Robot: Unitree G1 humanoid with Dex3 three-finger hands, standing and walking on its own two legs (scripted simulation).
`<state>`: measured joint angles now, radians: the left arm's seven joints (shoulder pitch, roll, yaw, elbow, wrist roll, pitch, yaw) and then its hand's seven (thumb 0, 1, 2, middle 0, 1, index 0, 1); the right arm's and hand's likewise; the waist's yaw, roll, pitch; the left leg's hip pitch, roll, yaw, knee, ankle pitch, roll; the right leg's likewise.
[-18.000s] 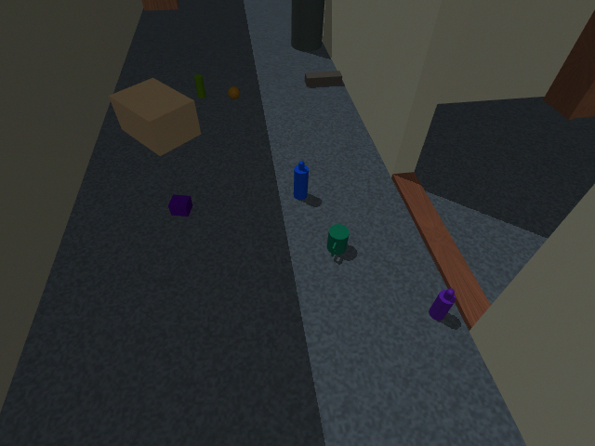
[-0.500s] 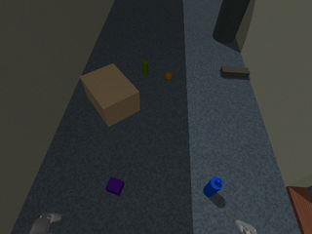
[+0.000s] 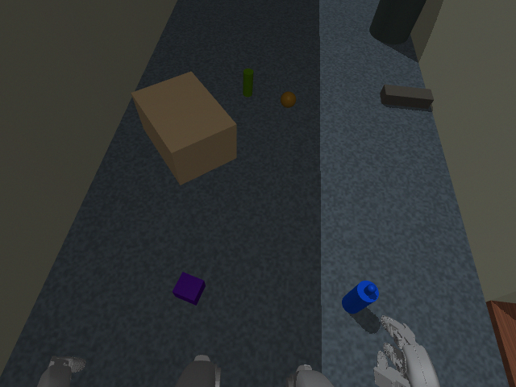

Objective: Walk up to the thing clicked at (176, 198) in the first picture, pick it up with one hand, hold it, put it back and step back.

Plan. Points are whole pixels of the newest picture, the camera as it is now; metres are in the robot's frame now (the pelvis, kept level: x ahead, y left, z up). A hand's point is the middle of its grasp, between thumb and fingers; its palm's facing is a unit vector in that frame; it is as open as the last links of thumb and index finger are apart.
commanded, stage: rise first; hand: left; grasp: from above
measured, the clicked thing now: (189, 288) +0.45 +0.21 -0.66
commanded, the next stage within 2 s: none
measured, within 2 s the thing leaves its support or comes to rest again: neither
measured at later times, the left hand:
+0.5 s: hand (122, 342) +0.24 +0.28 -0.30, palm faces -0.12 -0.48 -0.87, open 13.9 cm
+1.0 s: hand (152, 305) +0.35 +0.27 -0.45, palm faces -0.09 -0.46 -0.88, open 13.9 cm
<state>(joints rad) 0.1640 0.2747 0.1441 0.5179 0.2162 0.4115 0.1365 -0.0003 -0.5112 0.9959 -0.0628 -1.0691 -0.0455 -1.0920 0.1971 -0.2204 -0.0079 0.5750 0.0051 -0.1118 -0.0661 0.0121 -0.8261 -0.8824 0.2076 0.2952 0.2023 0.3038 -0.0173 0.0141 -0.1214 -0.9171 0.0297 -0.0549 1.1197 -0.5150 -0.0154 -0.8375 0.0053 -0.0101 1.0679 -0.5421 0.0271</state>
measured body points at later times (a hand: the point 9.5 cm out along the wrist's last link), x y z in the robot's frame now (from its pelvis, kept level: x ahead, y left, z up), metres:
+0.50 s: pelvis -0.06 -0.01 -0.13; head +0.11 +0.01 +0.29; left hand +0.24 +0.30 -0.25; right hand +0.10 -0.27 -0.26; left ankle +0.01 +0.12 -0.66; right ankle -0.02 -0.14 -0.66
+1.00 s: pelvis -0.10 +0.00 -0.31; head +0.13 +0.00 +0.08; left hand +0.35 +0.29 -0.40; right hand -0.08 -0.26 -0.44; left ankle +0.01 +0.12 -0.66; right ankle -0.02 -0.14 -0.66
